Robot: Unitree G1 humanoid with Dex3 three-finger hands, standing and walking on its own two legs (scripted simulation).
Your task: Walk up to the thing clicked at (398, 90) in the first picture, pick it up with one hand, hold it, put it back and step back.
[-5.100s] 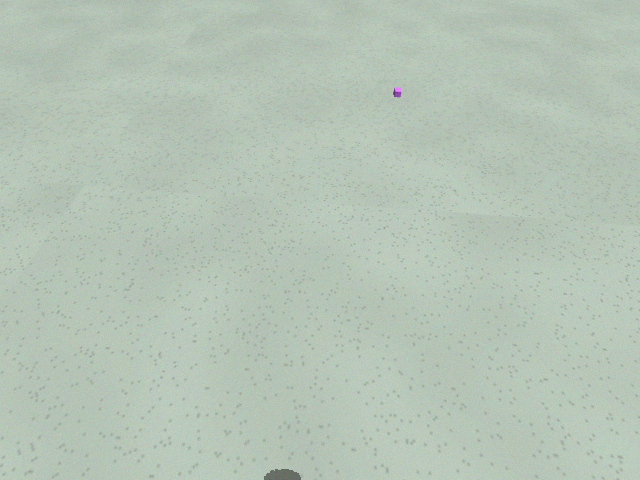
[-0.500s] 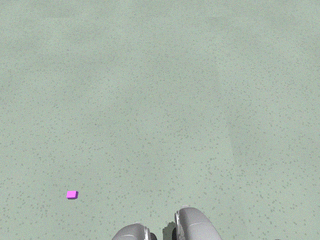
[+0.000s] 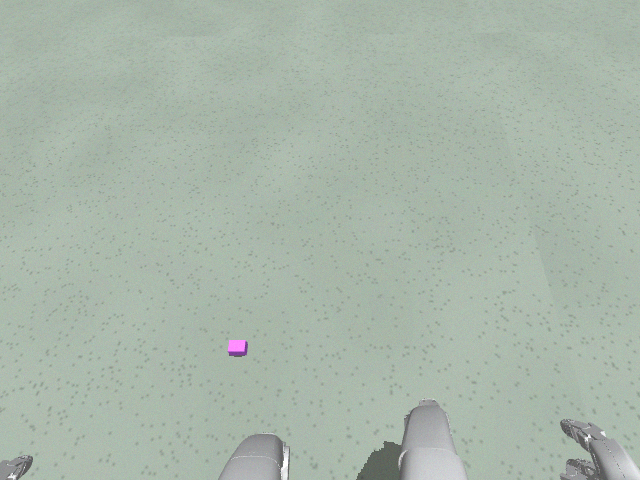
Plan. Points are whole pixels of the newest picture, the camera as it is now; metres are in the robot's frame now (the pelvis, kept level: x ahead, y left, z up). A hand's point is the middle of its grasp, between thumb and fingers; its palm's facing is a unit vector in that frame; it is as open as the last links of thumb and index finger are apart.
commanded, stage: walk up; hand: left
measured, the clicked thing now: (238, 347) +0.50 +0.32 -0.69
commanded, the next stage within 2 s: none
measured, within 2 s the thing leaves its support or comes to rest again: neither
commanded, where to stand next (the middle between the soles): +0.10 +0.09 m, yaw -5 degrees
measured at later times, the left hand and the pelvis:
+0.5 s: hand out of the picture +0.04 +0.37 -0.10, palm faces -0.11 -0.91 -0.39, open 7.4 cm; pelvis -0.04 +0.11 +0.05, yaw -5 degrees
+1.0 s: hand out of the picture +0.08 +0.34 -0.09, palm faces -0.17 -0.92 -0.37, open 7.4 cm; pelvis -0.01 +0.09 +0.06, yaw -8 degrees
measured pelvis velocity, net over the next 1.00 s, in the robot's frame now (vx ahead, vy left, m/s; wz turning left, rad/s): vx -0.01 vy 0.09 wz -0.14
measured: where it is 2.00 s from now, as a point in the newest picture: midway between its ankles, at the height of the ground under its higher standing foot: outside the picture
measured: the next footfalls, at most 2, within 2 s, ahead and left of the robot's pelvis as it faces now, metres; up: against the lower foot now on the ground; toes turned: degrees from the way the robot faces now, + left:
right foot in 0.28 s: -0.02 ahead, -0.02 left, +0.00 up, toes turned -8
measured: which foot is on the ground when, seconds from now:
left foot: down 0.00-1.00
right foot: up 0.00-0.26, down 0.28-1.00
